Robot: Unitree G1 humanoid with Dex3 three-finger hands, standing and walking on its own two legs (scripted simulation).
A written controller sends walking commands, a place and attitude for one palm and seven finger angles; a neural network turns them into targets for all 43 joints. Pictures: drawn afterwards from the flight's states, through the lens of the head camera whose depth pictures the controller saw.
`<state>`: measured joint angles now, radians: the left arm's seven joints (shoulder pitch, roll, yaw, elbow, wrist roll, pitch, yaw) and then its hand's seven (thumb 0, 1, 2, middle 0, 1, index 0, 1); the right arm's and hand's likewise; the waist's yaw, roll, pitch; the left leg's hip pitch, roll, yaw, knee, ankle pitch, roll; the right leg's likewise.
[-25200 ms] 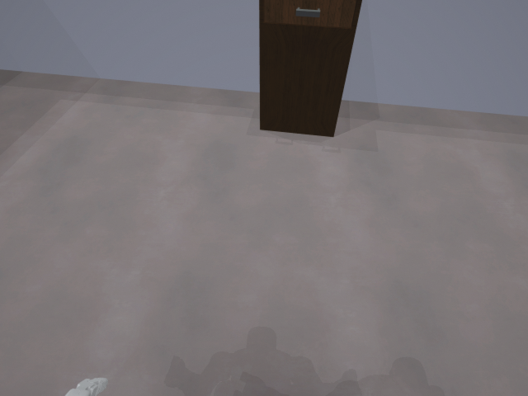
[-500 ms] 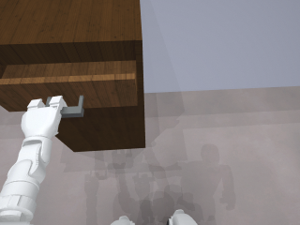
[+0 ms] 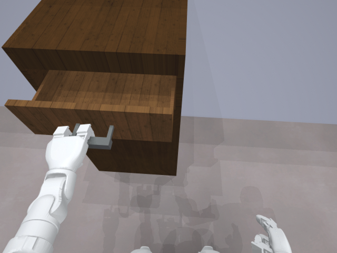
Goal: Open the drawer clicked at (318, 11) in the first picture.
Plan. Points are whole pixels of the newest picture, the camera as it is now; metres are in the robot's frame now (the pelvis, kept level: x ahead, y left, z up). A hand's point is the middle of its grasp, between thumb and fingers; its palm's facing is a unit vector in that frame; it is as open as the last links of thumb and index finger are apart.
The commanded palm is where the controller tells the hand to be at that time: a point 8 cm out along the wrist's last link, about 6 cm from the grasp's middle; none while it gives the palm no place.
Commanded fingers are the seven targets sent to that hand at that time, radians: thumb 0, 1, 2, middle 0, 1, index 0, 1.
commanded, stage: pull the drawer open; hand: left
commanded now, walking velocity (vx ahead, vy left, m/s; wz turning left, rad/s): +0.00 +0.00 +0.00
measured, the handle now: (92, 135) +0.40 +0.24 +0.00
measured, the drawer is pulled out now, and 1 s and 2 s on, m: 0.13 0.22 0.30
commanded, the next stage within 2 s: open the thumb to release the handle in 1.54 s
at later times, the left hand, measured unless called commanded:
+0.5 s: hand (65, 192) +0.25 +0.27 -0.02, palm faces -0.04 -0.04 -1.00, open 6.1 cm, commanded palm +0.23 +0.26 +0.03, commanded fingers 0.00 0.90 0.90 -0.40 -1.35 -0.40 -1.35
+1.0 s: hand (64, 199) +0.23 +0.26 -0.02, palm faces -0.07 -0.05 -1.00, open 6.1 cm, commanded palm +0.18 +0.25 +0.03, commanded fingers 0.00 0.90 0.90 -0.40 -1.35 -0.40 -1.35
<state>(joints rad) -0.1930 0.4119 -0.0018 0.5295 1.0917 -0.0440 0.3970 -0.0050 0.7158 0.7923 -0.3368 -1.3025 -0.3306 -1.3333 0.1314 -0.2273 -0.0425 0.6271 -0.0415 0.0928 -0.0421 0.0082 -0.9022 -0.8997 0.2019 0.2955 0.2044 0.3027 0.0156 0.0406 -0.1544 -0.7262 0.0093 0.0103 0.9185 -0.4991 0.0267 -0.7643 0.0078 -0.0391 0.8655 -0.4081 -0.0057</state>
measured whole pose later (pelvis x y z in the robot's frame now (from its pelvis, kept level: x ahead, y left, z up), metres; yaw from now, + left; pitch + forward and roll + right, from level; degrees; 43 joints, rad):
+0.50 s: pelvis +0.01 +0.00 +0.00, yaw -2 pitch +18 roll -2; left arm 0.37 0.41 0.09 0.08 1.04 -0.05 0.50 -0.01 0.73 0.78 -0.30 -1.29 -0.29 -1.29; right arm 0.21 -0.26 -0.07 0.63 -0.06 0.06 0.00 0.01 -0.90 -0.90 0.20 0.30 0.20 0.30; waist -0.02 0.04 -0.15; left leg -0.70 0.02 0.05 0.92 -0.53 0.03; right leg -0.77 0.03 0.00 0.88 -0.43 0.00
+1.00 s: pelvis +0.00 -0.01 +0.00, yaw -1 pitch +15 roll -1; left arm 0.29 0.39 0.07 0.13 1.06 -0.05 0.41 0.00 0.73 0.78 -0.33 -1.30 -0.30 -1.29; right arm 0.10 -0.20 -0.01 0.59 -0.06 0.05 -0.02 0.01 -0.90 -0.90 0.20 0.30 0.21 0.30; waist 0.03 0.03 -0.14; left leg -0.67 0.02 0.03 0.93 -0.52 0.01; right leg -0.73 0.02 -0.02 0.90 -0.43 -0.02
